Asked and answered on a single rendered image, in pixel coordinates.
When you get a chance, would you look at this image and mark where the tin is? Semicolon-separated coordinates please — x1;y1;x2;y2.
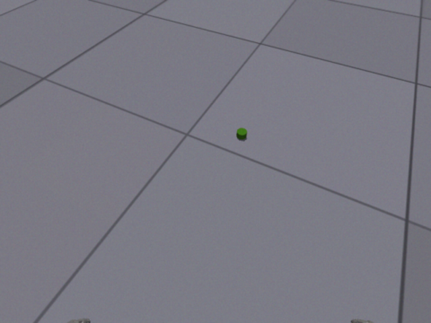
236;128;247;139

